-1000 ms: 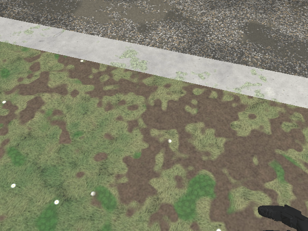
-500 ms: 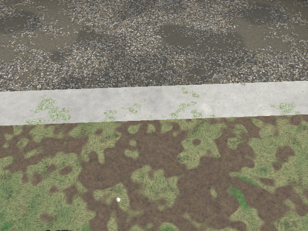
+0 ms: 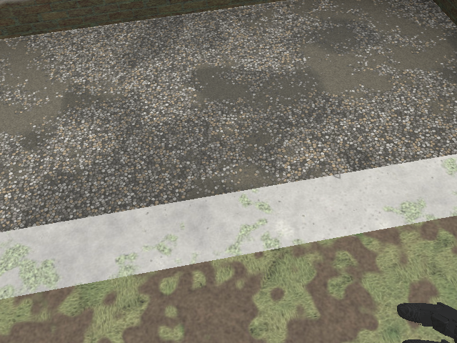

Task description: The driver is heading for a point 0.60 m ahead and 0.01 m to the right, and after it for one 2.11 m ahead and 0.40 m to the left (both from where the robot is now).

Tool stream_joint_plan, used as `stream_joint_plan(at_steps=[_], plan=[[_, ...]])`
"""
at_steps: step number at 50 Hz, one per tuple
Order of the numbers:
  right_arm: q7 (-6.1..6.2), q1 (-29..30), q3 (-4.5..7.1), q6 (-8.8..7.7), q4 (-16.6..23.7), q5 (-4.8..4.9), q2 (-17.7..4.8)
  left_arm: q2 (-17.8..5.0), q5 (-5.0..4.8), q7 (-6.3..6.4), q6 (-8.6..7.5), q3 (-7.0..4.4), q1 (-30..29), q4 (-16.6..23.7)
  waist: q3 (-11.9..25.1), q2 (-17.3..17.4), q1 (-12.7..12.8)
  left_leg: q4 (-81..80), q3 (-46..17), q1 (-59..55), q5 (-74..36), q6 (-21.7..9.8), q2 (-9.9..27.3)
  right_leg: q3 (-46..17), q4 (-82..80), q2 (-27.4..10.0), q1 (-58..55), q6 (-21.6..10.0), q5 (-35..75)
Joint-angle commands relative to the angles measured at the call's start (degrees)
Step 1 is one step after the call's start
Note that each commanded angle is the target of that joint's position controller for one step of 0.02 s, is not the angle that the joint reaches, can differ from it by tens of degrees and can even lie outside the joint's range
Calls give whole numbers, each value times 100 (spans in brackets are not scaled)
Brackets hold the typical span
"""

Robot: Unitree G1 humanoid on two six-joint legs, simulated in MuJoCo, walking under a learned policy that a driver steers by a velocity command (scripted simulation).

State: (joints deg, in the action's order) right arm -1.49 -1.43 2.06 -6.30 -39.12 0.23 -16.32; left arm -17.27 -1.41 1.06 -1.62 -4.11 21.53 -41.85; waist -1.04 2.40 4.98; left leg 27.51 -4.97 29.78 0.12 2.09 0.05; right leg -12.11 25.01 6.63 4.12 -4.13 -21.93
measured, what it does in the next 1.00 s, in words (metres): walks ahead: left foot, then right foot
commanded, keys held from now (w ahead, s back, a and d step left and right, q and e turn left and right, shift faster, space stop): w+e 0.26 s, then w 0.30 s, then w+q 0.44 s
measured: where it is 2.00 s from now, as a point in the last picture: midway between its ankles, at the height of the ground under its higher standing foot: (301, 247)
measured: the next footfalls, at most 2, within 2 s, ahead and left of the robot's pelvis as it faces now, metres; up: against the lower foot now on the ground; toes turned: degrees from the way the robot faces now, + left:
left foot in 0.04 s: +0.19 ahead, +0.13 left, +0.00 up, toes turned -6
right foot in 0.54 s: +0.40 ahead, -0.18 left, +0.00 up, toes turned -17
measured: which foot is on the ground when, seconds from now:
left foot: up 0.00-0.02, down 0.04-0.54, up 0.56-1.00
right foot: down 0.00-0.04, up 0.06-0.52, down 0.54-1.00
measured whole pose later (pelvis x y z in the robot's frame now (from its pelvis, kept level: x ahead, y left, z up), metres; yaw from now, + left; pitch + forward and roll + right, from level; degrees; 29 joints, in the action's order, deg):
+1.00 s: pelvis +0.51 -0.09 -0.01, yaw -5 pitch +1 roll -2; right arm -1.7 -7.2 2.2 -0.3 -41.0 0.5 -13.2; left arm -14.2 -0.3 1.3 -3.0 -3.6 20.7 -49.3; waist -1.9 1.9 3.6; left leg 39.2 0.8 35.5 2.0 -3.5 3.0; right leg 12.1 23.0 -0.2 -1.0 0.0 -24.3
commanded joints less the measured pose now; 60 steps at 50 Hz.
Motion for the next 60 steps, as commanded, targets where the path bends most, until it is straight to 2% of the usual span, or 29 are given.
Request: stream_joint_plan(at_steps=[1, 2, 3, 4, 5, 7, 12, 19, 23, 24, 26, 27, 28, 29, 30, 32, 35, 39, 43, 47, 50, 52, 53, 54, 55, 56, 57, 58, 60], plan=[[45, -547, 367, -174, 236, -11, -906, -699, 20, 19, -17, -179, -221, 340, 455, -947, -668, -350, 103, -1566, 244, -368, 40, -1117, 471, -1172, 358, -459, 2345], [96, -1345, 450, -192, 172, -114, -1170, -376, 89, -13, -37, -53, -235, 439, 1231, -512, -1023, -186, -617, -3027, 499, -732, 853, -727, 1882, -846, 957, -257, 1865], [107, -1945, 567, -122, 20, -187, -1640, 26, -15, -14, -90, 69, 552, 573, 1997, 1160, -768, -492, -3093, -5064, 1409, -1679, 2209, 85, 3822, 55, 3007, 191, -751], [64, -1987, 505, -79, -27, -13, -1252, -484, -102, 1, -115, 18, 659, 506, 1888, 1317, -816, -898, -4208, -5086, 2841, -1807, 2523, 88, 4755, -361, 3935, 282, -1178], [89, -1715, 391, -44, 65, 5, -814, -894, -93, 2, -89, -96, 63, 504, 1086, 651, -990, -1039, -3336, -4401, 3003, -1524, 2229, 95, 5018, -615, 4153, 336, -633], [99, -1249, 284, 34, 62, -84, -539, -849, 28, -9, -61, -136, -594, 649, 267, 159, -867, -1216, -1884, -3122, 1612, -1252, 1716, 358, 4723, -951, 3901, 394, 98], [109, -1173, 316, -26, -157, -43, -564, -333, -36, -105, 62, -83, -682, 763, -54, 359, -609, -1797, -378, -2330, 275, -1298, 1415, 619, 3923, -1286, 3577, 461, 612], [110, -1432, 387, 47, -467, 62, -890, 37, 20, -277, -92, 84, -1684, 946, -226, 69, -857, -1879, 694, -2522, -646, -1254, 1297, 1027, 1663, -1131, 3171, 377, 2147], [92, -1795, 438, 155, -744, 192, -1065, -120, 20, -331, -107, 38, -2135, 1133, -310, 145, -862, -1587, 737, -3059, -1209, -1192, 1586, 1239, 1003, -969, 2879, 147, 1674], [111, -1763, 470, 197, -773, 204, -1183, -215, 32, -330, -104, -8, -2073, 1140, -223, 184, -748, -1329, 787, -3185, -1891, -1139, 1602, 1335, 848, -864, 2608, 48, 1437], [162, -1672, 435, 250, -823, 233, -1136, -617, 68, -275, -83, -247, -860, 795, 526, 201, -11, 136, 1154, -2930, -3134, -882, 1312, 1616, 390, -512, 735, -251, 1735], [190, -1663, 308, 221, -750, 132, -864, -980, 81, -196, -23, -391, 112, 555, 1174, -78, 372, 1555, 1311, -1874, -2037, -632, 1066, 938, 568, -1018, -881, -515, 2010], [127, -2269, 53, 127, -532, -27, -163, -1632, 102, -147, -9, -466, 375, 493, 1923, -1598, -38, 3805, 1170, 356, 2297, -208, 89, -1889, 164, -2653, -2734, -1508, 1347], [81, -2171, 131, 28, -702, 180, -528, -1124, 61, -175, -26, -330, 538, 460, 2464, -1271, 228, 4677, 66, 921, 3525, -262, -41, -2998, -540, -3010, -2750, -1728, 434], [58, -1633, 252, -10, -522, 377, -870, -826, 87, -191, -67, -219, 210, 411, 1398, -1010, 227, 4871, -3, 1412, 3223, -340, 213, -2089, -674, -2774, -1998, -1398, 461], [99, -1226, 230, 19, -428, 216, -711, -464, 117, -187, -130, -109, -414, 331, 479, -692, -130, 4285, 74, 1239, 2357, -364, 626, -819, -912, -2310, -600, -1025, 1025], [117, -1632, 233, 243, -592, 220, -469, -269, 203, -179, -294, -92, -721, 251, 286, -713, -501, 3902, -34, 493, 1683, -251, 744, 38, -1422, -2126, 344, -979, 1760], [163, -1313, 217, 414, -440, 113, -301, -377, 255, -95, -464, -145, -593, -23, -76, -502, -500, 3038, -205, 844, 637, -76, 663, 914, -1553, -2101, 510, -873, 2601], [70, -688, 115, 430, -151, 39, -47, -431, 213, -10, -418, -131, -456, -215, -252, -550, -303, 1633, 179, 590, -663, -275, 504, 1641, -1342, -1956, 521, -608, 2793], [12, -352, 76, 518, 131, 36, -20, -523, 113, 50, -239, -136, -91, -471, -451, -631, -207, 1252, 468, 800, -144, -468, 404, 1817, -794, -2203, -46, -529, 3389], [-62, -473, 151, 583, 357, 21, -130, -687, 39, 62, -84, -172, -72, -545, -242, -812, -363, 1211, 929, 385, 761, -781, 115, 2030, 48, -2226, -348, -379, 4999], [-24, -1857, 404, 636, 119, 10, -527, -839, -69, 102, -63, -166, -423, -536, 557, -723, -1161, 808, 1164, -1633, 479, -1123, -366, 2302, 1842, -1890, 139, -76, 6039], [107, -2765, 631, 705, -18, 32, -1199, -828, 31, 143, -159, -147, -461, -444, 1093, 179, -1521, 434, -207, -3165, -889, -1621, 392, 2430, 4114, -1299, 1376, 326, 3998], [80, -2438, 610, 689, 68, 107, -1589, -99, 228, -1, -340, 104, 250, -224, 2003, 1708, -744, -483, -3393, -4782, -368, -2843, 1745, 1471, 6219, -135, 3392, 635, -1226], [18, -2388, 529, 673, 265, 38, -1103, -610, 46, -113, -470, -26, -100, -220, 2249, 1044, -1109, -982, -3798, -4518, 950, -2731, 1868, 426, 6354, -426, 3888, 511, -997], [33, -2142, 411, 699, 294, -39, -664, -718, -117, -129, -463, -67, -490, -165, 1310, 643, -1042, -947, -3043, -3863, 1337, -2401, 1689, 588, 6111, -626, 4189, 432, -792], [51, -1966, 341, 707, 254, -63, -387, -589, -81, -58, -423, -49, -638, -162, 685, -88, -812, -968, -2499, -2946, 1469, -2137, 1442, 662, 5643, -835, 4084, 405, -501], [198, -1949, 429, 688, 81, -240, -748, -405, 424, 2, -168, 22, -915, 99, 651, -195, -620, -828, -1937, -2591, 825, -1796, 1230, 851, 4993, -1064, 3736, 417, -86], [262, -1781, 352, 563, 147, -202, -549, -168, 469, 15, 214, 65, -737, 139, 491, -66, -343, -900, -1510, -1599, 269, -1667, 830, 917, 4472, -1074, 3083, 522, 211]])
Velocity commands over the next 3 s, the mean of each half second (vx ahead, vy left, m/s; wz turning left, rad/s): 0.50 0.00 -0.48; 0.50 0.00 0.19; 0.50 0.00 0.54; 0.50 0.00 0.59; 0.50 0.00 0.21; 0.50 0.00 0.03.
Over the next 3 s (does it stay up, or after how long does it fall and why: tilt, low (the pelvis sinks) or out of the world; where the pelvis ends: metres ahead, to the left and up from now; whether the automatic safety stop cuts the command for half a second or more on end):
stays up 0.80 -0.04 -0.02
